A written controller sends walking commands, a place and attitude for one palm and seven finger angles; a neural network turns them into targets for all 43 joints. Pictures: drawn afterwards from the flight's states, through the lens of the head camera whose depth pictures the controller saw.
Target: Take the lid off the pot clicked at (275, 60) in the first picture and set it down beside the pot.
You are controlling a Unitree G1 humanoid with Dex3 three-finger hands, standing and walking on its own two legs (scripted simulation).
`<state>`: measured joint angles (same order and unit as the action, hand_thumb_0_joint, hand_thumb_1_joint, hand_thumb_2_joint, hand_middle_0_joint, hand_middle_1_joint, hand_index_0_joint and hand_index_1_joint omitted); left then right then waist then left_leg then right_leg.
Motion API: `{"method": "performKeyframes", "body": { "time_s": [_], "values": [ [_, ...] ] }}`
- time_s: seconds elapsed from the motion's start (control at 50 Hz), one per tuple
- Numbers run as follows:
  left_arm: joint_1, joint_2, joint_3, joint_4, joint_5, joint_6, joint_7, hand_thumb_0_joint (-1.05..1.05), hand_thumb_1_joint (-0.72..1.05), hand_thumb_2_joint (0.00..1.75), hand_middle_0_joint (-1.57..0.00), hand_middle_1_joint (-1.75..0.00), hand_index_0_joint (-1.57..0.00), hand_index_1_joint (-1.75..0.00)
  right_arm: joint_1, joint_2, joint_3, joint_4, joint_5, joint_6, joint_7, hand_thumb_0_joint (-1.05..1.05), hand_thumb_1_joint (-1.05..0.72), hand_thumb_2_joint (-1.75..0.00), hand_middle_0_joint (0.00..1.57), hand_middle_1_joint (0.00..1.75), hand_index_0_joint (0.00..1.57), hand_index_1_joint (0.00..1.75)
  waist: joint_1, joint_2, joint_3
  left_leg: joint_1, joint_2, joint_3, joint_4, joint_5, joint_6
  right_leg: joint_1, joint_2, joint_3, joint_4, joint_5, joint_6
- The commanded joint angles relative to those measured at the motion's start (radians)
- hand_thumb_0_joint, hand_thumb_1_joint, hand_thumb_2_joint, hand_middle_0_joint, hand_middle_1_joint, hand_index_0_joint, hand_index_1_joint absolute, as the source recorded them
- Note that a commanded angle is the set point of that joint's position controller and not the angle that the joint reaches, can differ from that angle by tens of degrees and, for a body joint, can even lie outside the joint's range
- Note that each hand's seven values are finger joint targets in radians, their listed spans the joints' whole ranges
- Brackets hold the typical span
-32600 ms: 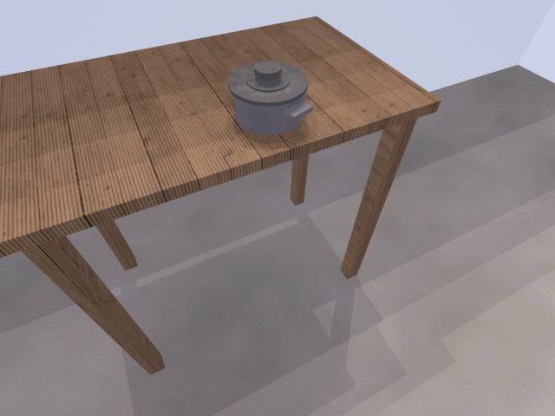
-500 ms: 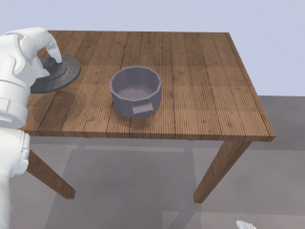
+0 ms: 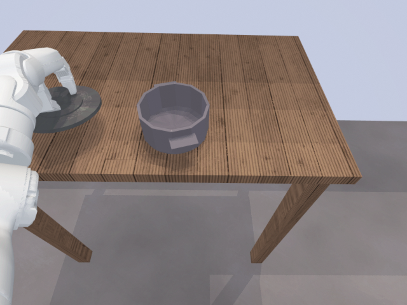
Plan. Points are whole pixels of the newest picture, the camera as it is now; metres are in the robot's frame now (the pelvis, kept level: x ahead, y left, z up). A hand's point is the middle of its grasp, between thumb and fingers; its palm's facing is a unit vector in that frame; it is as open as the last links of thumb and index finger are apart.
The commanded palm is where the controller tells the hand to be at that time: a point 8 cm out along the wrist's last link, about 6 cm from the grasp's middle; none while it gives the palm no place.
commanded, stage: lower the lid onto the table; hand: left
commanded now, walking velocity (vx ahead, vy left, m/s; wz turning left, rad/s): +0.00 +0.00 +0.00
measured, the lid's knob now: (55, 96) +0.49 +0.28 +0.14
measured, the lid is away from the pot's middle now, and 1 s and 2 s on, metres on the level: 0.23 0.23 0.24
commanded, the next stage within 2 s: open the fingers wide in 0.74 s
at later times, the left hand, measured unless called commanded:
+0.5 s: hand (42, 115) +0.45 +0.29 +0.13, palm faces -0.42 -0.11 -0.90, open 8.4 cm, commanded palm +0.45 +0.28 +0.20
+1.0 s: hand (56, 115) +0.47 +0.28 +0.12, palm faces -0.39 -0.03 -0.92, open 8.4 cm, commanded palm +0.46 +0.28 +0.18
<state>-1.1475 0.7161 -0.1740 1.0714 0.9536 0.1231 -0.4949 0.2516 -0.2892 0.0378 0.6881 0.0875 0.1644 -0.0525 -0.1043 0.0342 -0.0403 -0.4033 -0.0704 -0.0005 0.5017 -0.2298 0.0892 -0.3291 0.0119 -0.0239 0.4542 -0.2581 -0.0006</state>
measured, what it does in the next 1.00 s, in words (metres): stands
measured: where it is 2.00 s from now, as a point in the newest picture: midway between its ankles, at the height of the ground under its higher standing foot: outside the picture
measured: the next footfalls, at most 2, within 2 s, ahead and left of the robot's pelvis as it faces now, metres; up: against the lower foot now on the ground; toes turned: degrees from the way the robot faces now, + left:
none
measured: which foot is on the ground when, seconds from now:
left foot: down 0.00-1.00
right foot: down 0.00-1.00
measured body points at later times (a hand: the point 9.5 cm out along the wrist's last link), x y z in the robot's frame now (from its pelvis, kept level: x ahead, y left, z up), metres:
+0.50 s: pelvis +0.00 +0.01 +0.00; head +0.05 +0.01 +0.45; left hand +0.47 +0.30 +0.19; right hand +0.08 -0.26 -0.12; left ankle +0.01 +0.06 -0.74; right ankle -0.02 -0.13 -0.74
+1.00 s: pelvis -0.01 +0.01 -0.01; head +0.05 +0.02 +0.44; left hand +0.48 +0.28 +0.17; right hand +0.02 -0.26 -0.13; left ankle +0.01 +0.06 -0.74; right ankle -0.02 -0.12 -0.74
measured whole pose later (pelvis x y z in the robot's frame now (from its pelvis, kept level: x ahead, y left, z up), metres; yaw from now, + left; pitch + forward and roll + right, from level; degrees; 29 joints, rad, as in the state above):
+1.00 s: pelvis -0.01 +0.01 -0.01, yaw -2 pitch +10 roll -2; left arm -1.03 0.75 -0.11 1.05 0.98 -0.12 -0.39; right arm 0.31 -0.28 0.02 0.69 0.08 0.24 -0.07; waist -0.11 0.02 -0.06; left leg -0.51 -0.06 0.03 0.60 -0.26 0.11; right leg -0.44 0.02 0.00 0.54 -0.28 0.01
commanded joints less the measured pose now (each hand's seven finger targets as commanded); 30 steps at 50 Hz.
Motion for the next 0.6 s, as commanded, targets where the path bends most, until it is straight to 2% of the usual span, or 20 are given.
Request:
{"method": "performKeyframes", "body": {
  "time_s": [0.0, 0.04, 0.06, 0.08, 0.1, 0.12, 0.16, 0.18, 0.2, 0.22, 0.26, 0.28, 0.3, 0.34, 0.36, 0.4, 0.42, 0.46, 0.54, 0.58],
  "values": [
    [-0.567, 0.303, 0.106, -0.285, 0.008, -0.028, 0.054, 0.00, 0.45, 1.24, -0.92, -0.88, -0.86, -0.86, 0.010, -0.161, -0.062, -0.109, -0.007, -0.028, -0.007, 0.00, -0.90, -0.90, 0.20, 0.30, 0.20, 0.30, 0.005, 0.093, -0.489, 0.396, 0.037, -0.071, 0.012, 0.482, -0.012, 0.027, 0.040, 0.007, -0.020, 0.290, -0.053],
    [-0.491, 0.349, 0.149, -0.241, 0.009, -0.036, 0.054, 0.00, 0.45, 1.24, -0.92, -0.88, -0.86, -0.86, 0.010, -0.164, -0.059, -0.112, -0.005, -0.021, -0.009, 0.00, -0.90, -0.90, 0.20, 0.30, 0.20, 0.30, 0.014, 0.066, -0.477, 0.363, 0.035, -0.066, 0.016, 0.492, -0.009, 0.050, 0.039, 0.006, -0.013, 0.310, -0.051],
    [-0.489, 0.332, 0.134, -0.258, 0.005, -0.039, 0.051, 0.00, 0.45, 1.24, -0.92, -0.88, -0.86, -0.86, 0.006, -0.164, -0.059, -0.115, -0.003, -0.018, -0.008, 0.00, -0.90, -0.90, 0.20, 0.30, 0.20, 0.30, 0.012, 0.067, -0.473, 0.366, 0.038, -0.065, 0.012, 0.494, -0.009, 0.046, 0.038, 0.003, -0.013, 0.309, -0.050],
    [-0.471, 0.298, 0.112, -0.287, -0.012, -0.043, 0.050, 0.00, 0.45, 1.24, -0.92, -0.88, -0.86, -0.86, 0.006, -0.169, -0.064, -0.122, -0.003, -0.020, -0.004, 0.00, -0.90, -0.90, 0.20, 0.30, 0.20, 0.30, 0.011, 0.111, -0.466, 0.393, 0.043, -0.074, 0.019, 0.563, -0.022, 0.022, 0.037, -0.004, -0.012, 0.318, -0.056],
    [-0.467, 0.325, 0.141, -0.336, -0.007, -0.043, 0.053, 0.00, 0.45, 1.24, -0.92, -0.88, -0.86, -0.86, 0.002, -0.164, -0.067, -0.127, -0.005, -0.020, 0.001, 0.00, -0.90, -0.90, 0.20, 0.30, 0.20, 0.30, 0.020, 0.104, -0.502, 0.416, 0.048, -0.080, 0.021, 0.567, -0.021, 0.030, 0.038, 0.005, -0.012, 0.303, -0.049],
    [-0.426, 0.296, 0.124, -0.288, -0.008, -0.043, 0.051, 0.00, 0.45, 1.24, -0.92, -0.88, -0.86, -0.86, -0.001, -0.164, -0.067, -0.125, -0.004, -0.016, 0.001, 0.00, -0.90, -0.90, 0.20, 0.30, 0.20, 0.30, 0.013, 0.097, -0.447, 0.400, 0.047, -0.080, 0.025, 0.566, -0.019, -0.001, 0.042, -0.003, -0.015, 0.290, -0.052],
    [-0.385, 0.340, 0.159, -0.251, -0.010, -0.043, 0.051, 0.00, 0.45, 1.24, -0.92, -0.88, -0.86, -0.86, 0.011, -0.169, -0.064, -0.122, -0.002, -0.007, 0.001, 0.00, -0.90, -0.90, 0.20, 0.30, 0.20, 0.30, 0.019, 0.050, -0.419, 0.353, 0.045, -0.071, 0.013, 0.515, -0.015, 0.023, 0.044, -0.005, -0.016, 0.287, -0.049],
    [-0.366, 0.353, 0.165, -0.256, -0.019, -0.047, 0.051, 0.00, 0.45, 1.24, -0.92, -0.88, -0.86, -0.86, -0.001, -0.177, -0.062, -0.130, 0.001, -0.006, -0.001, 0.00, -0.90, -0.90, 0.20, 0.30, 0.20, 0.30, 0.022, 0.060, -0.410, 0.342, 0.045, -0.067, 0.015, 0.524, -0.017, 0.029, 0.040, -0.003, -0.016, 0.302, -0.053],
    [-0.410, 0.350, 0.156, -0.298, -0.013, -0.049, 0.053, 0.00, 0.45, 1.24, -0.92, -0.88, -0.86, -0.86, -0.003, -0.169, -0.061, -0.131, -0.001, -0.001, 0.000, 0.00, -0.90, -0.90, 0.20, 0.30, 0.20, 0.30, 0.020, 0.057, -0.440, 0.350, 0.044, -0.071, 0.010, 0.510, -0.015, 0.040, 0.039, 0.000, -0.012, 0.293, -0.048],
    [-0.440, 0.342, 0.152, -0.326, -0.015, -0.052, 0.054, 0.00, 0.45, 1.24, -0.92, -0.88, -0.86, -0.86, -0.010, -0.169, -0.065, -0.133, -0.001, 0.001, 0.000, 0.00, -0.90, -0.90, 0.20, 0.30, 0.20, 0.30, 0.015, 0.087, -0.440, 0.370, 0.045, -0.069, 0.016, 0.526, -0.011, 0.025, 0.039, 0.002, -0.015, 0.301, -0.051],
    [-0.438, 0.343, 0.150, -0.321, -0.011, -0.054, 0.058, 0.00, 0.45, 1.24, -0.92, -0.88, -0.86, -0.86, -0.002, -0.168, -0.066, -0.131, -0.003, 0.002, -0.002, 0.00, -0.90, -0.90, 0.20, 0.30, 0.20, 0.30, 0.011, 0.093, -0.441, 0.378, 0.046, -0.072, 0.014, 0.511, -0.013, 0.015, 0.041, 0.000, -0.019, 0.284, -0.050],
    [-0.424, 0.313, 0.124, -0.301, -0.020, -0.056, 0.057, 0.00, 0.45, 1.24, -0.92, -0.88, -0.86, -0.86, -0.005, -0.172, -0.066, -0.129, -0.002, 0.000, -0.004, 0.00, -0.90, -0.90, 0.20, 0.30, 0.20, 0.30, 0.002, 0.097, -0.417, 0.380, 0.046, -0.074, 0.023, 0.527, -0.017, -0.011, 0.041, -0.004, -0.022, 0.285, -0.055],
    [-0.445, 0.371, 0.174, -0.317, -0.010, -0.058, 0.063, 0.00, 0.45, 1.24, -0.92, -0.88, -0.86, -0.86, 0.005, -0.169, -0.067, -0.125, -0.003, 0.004, -0.005, 0.00, -0.90, -0.90, 0.20, 0.30, 0.20, 0.30, 0.008, 0.071, -0.448, 0.379, 0.049, -0.075, 0.015, 0.487, -0.015, 0.013, 0.041, 0.003, -0.020, 0.270, -0.048],
    [-0.438, 0.363, 0.167, -0.314, -0.014, -0.069, 0.063, 0.00, 0.45, 1.24, -0.92, -0.88, -0.86, -0.86, 0.000, -0.166, -0.066, -0.128, -0.002, 0.005, -0.006, 0.00, -0.90, -0.90, 0.20, 0.30, 0.20, 0.30, 0.009, 0.086, -0.451, 0.383, 0.045, -0.078, 0.015, 0.473, -0.015, 0.004, 0.042, 0.000, -0.017, 0.261, -0.051],
    [-0.444, 0.318, 0.131, -0.300, -0.015, -0.072, 0.061, 0.00, 0.45, 1.24, -0.92, -0.88, -0.86, -0.86, -0.001, -0.163, -0.068, -0.126, -0.002, 0.005, -0.008, 0.00, -0.90, -0.90, 0.20, 0.30, 0.20, 0.30, -0.001, 0.095, -0.439, 0.390, 0.046, -0.079, 0.016, 0.474, -0.016, -0.018, 0.042, -0.004, -0.019, 0.254, -0.052],
    [-0.464, 0.285, 0.103, -0.314, -0.019, -0.076, 0.061, 0.00, 0.45, 1.24, -0.92, -0.88, -0.86, -0.86, 0.000, -0.162, -0.070, -0.120, -0.002, 0.008, -0.006, 0.00, -0.90, -0.90, 0.20, 0.30, 0.20, 0.30, -0.010, 0.104, -0.438, 0.406, 0.053, -0.084, 0.018, 0.470, -0.024, -0.048, 0.042, -0.005, -0.020, 0.229, -0.050],
    [-0.448, 0.254, 0.085, -0.266, -0.019, -0.075, 0.061, 0.00, 0.45, 1.24, -0.92, -0.88, -0.86, -0.86, 0.005, -0.162, -0.071, -0.114, -0.001, 0.011, -0.006, 0.00, -0.90, -0.90, 0.20, 0.30, 0.20, 0.30, -0.015, 0.100, -0.398, 0.398, 0.050, -0.086, 0.019, 0.449, -0.022, -0.076, 0.046, -0.011, -0.023, 0.211, -0.054],
    [-0.466, 0.253, 0.079, -0.236, -0.019, -0.080, 0.061, 0.00, 0.45, 1.24, -0.92, -0.88, -0.86, -0.86, 0.013, -0.164, -0.069, -0.106, -0.001, 0.015, -0.008, 0.00, -0.90, -0.90, 0.20, 0.30, 0.20, 0.30, -0.018, 0.095, -0.379, 0.378, 0.048, -0.090, 0.007, 0.388, -0.026, -0.089, 0.048, -0.016, -0.024, 0.181, -0.055],
    [-0.514, 0.263, 0.084, -0.241, -0.020, -0.100, 0.069, 0.00, 0.45, 1.24, -0.92, -0.88, -0.86, -0.86, 0.018, -0.165, -0.070, -0.101, -0.003, 0.016, -0.014, 0.00, -0.90, -0.90, 0.20, 0.30, 0.20, 0.30, -0.018, 0.091, -0.424, 0.384, 0.042, -0.087, 0.011, 0.347, -0.022, -0.082, 0.046, -0.010, -0.020, 0.178, -0.056],
    [-0.550, 0.202, 0.033, -0.251, -0.032, -0.112, 0.069, 0.00, 0.45, 1.24, -0.92, -0.88, -0.86, -0.86, 0.020, -0.168, -0.072, -0.091, -0.004, 0.010, -0.018, 0.00, -0.90, -0.90, 0.20, 0.30, 0.20, 0.30, -0.029, 0.116, -0.425, 0.415, 0.052, -0.103, 0.016, 0.385, -0.037, -0.122, 0.046, -0.020, -0.016, 0.169, -0.060]
  ]
}}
